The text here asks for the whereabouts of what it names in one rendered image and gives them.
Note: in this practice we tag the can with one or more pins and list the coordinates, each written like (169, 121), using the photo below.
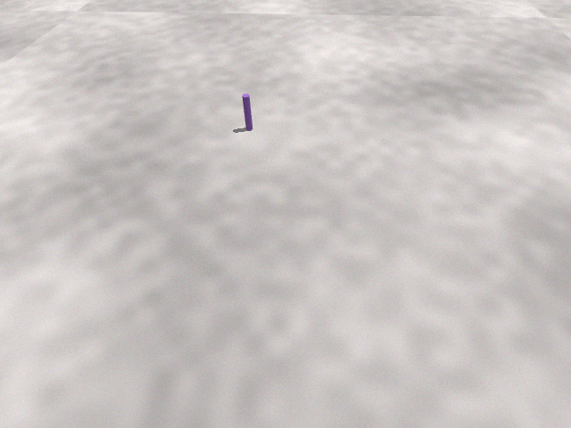
(247, 112)

